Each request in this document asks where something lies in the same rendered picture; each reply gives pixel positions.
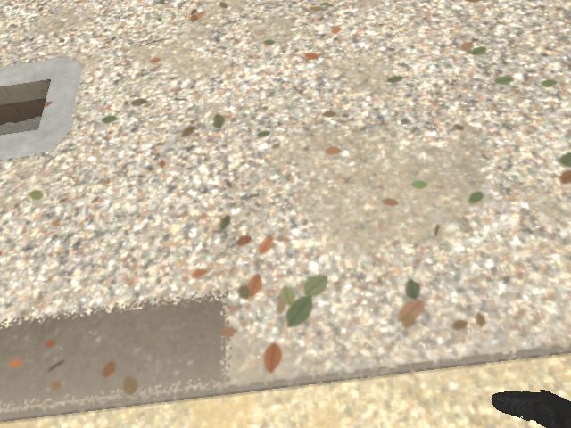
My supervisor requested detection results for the right robot hand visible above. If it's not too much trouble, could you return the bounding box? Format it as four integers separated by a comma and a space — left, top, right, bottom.
492, 390, 571, 428

